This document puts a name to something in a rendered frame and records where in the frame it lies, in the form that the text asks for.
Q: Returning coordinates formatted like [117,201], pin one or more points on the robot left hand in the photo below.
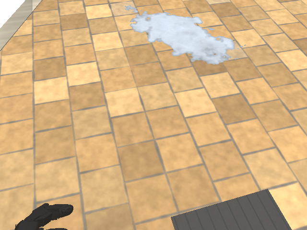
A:
[43,215]

